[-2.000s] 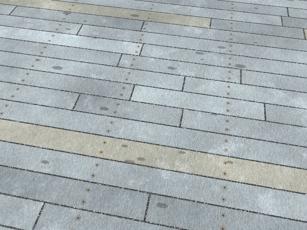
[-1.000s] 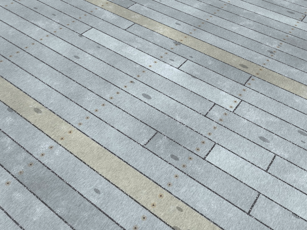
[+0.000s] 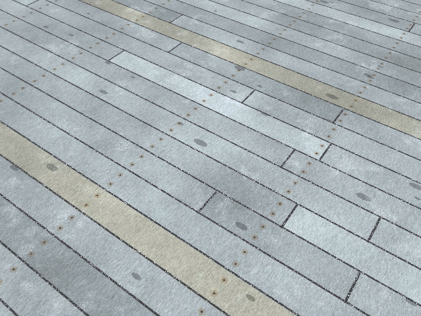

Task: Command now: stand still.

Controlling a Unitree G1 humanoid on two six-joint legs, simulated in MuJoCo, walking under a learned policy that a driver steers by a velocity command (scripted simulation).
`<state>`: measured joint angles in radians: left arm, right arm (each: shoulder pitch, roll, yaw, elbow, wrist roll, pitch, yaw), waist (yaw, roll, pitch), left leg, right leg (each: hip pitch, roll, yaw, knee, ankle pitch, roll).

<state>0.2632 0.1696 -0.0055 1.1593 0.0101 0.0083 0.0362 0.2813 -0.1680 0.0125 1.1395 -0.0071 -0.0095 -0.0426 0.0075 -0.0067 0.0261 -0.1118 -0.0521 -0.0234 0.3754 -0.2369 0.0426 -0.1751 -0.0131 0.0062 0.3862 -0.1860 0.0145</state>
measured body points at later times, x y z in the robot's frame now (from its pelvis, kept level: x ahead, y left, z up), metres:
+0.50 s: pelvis +0.01 +0.00 +0.00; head +0.01 +0.01 +0.45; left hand -0.02 +0.22 -0.17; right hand -0.02 -0.22 -0.16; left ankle -0.02 +0.09 -0.74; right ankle +0.01 -0.13 -0.74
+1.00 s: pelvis +0.01 +0.00 +0.00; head +0.02 +0.01 +0.45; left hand -0.02 +0.22 -0.17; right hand -0.02 -0.21 -0.16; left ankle -0.02 +0.09 -0.74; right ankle +0.01 -0.13 -0.74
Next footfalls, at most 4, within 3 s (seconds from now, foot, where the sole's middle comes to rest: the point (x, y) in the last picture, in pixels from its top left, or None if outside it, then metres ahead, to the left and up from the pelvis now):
1.72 left None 0.46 0.01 -0.78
2.10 right None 0.43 -0.18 -0.78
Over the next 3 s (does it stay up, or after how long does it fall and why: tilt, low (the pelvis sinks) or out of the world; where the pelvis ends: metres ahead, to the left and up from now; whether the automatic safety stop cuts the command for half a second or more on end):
stays up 0.56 -0.04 0.00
